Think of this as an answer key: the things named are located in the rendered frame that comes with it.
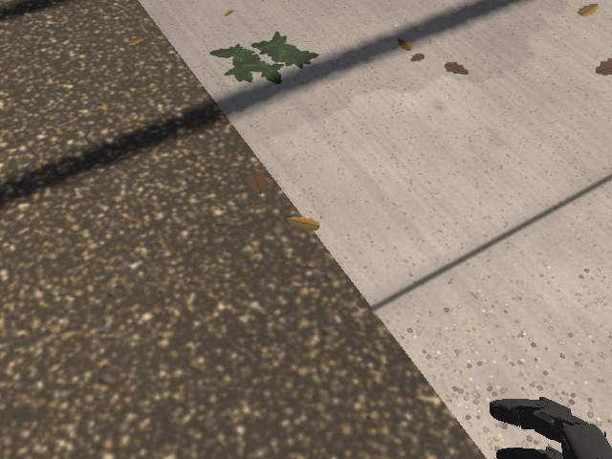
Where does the robot right hand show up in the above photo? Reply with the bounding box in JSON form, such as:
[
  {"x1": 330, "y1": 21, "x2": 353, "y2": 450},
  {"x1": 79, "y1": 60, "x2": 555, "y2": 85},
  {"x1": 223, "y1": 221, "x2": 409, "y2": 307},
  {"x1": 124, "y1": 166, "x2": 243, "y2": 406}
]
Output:
[{"x1": 490, "y1": 397, "x2": 612, "y2": 459}]

